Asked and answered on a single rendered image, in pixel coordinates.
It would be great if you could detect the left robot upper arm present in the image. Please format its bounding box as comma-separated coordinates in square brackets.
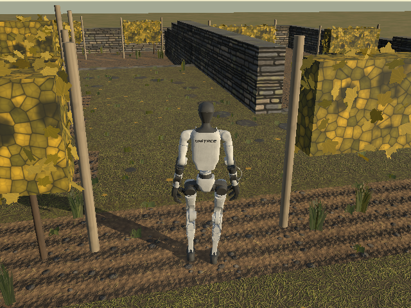
[177, 130, 193, 166]

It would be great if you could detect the robot right forearm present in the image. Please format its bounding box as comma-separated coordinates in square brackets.
[227, 156, 239, 186]

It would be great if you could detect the right robot hand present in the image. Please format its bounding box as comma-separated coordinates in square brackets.
[227, 184, 240, 201]

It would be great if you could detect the right robot upper arm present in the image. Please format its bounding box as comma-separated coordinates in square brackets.
[219, 130, 234, 166]

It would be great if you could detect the robot left forearm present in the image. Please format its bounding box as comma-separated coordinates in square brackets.
[173, 156, 184, 188]

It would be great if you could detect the humanoid robot head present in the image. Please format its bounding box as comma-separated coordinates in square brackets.
[195, 102, 217, 133]

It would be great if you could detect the robot left thigh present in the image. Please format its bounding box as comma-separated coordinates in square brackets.
[184, 179, 197, 222]

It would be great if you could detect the left robot hand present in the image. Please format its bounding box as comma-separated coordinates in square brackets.
[171, 186, 187, 203]

